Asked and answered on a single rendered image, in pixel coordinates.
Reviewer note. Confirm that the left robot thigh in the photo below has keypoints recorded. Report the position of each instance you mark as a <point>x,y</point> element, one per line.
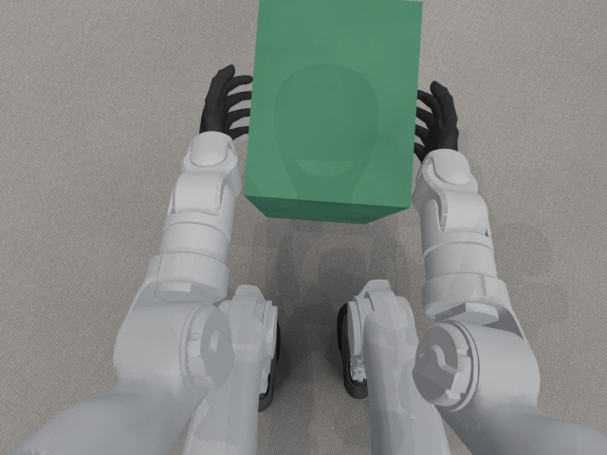
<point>226,421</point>

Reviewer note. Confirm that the right robot hand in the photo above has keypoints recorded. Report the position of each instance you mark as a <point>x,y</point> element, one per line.
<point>442,133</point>

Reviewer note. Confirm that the left robot upper arm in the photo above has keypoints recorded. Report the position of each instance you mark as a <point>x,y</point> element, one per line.
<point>167,359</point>

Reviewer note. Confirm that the robot right forearm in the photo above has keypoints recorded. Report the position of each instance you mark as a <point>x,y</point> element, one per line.
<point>461,277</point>

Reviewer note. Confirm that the robot left forearm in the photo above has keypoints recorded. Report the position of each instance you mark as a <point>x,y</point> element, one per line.
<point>190,265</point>

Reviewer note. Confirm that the left robot hand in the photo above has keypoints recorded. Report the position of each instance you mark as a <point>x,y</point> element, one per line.
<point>216,116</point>

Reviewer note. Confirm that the robot thigh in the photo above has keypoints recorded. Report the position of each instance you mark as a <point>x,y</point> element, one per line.
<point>402,422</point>
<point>226,421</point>

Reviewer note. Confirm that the right robot thigh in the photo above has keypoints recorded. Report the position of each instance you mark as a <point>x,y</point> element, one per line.
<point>402,422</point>

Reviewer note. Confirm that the carton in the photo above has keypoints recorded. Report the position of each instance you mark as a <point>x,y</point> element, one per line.
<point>333,107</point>

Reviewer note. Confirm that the right robot upper arm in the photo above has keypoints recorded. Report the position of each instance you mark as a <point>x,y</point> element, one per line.
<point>485,383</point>

